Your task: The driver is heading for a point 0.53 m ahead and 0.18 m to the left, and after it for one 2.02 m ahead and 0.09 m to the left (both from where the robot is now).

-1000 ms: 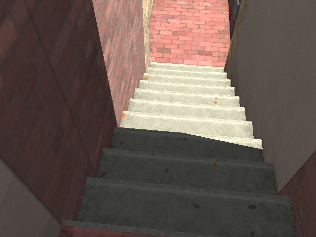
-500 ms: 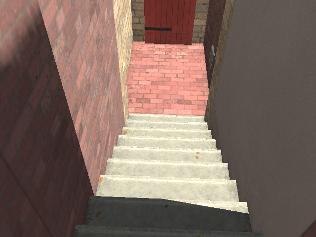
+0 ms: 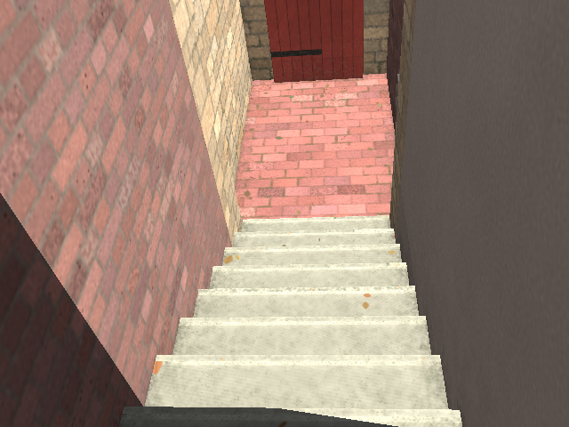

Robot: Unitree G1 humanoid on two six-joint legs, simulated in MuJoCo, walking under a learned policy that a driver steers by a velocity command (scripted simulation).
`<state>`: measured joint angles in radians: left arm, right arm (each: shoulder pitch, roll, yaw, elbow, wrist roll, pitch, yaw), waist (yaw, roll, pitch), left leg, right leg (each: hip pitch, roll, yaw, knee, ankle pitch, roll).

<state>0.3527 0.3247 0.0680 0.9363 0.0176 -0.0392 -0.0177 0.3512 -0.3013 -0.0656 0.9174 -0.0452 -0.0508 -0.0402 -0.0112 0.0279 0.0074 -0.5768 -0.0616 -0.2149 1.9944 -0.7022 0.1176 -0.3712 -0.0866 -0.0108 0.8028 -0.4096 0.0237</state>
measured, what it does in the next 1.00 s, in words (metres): goes down, turning left: left foot 0.16 m lower, then right foot 0.16 m lower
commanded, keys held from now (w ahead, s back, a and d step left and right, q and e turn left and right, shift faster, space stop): w+q+shift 0.52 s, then e+shift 0.48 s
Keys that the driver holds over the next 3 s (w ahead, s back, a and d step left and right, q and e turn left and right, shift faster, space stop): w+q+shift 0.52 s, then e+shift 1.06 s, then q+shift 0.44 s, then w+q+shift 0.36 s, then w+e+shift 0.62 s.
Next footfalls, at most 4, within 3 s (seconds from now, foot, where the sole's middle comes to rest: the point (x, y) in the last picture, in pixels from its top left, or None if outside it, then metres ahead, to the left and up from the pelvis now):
0.38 left None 0.35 0.04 -0.91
0.72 right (351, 416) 0.69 -0.06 -1.08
1.08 left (271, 387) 0.87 0.19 -1.24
1.56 right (354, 349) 1.03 -0.10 -1.29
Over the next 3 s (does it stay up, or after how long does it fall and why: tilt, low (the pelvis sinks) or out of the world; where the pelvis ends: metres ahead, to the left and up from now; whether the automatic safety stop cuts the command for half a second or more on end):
stays up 1.39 0.17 -0.81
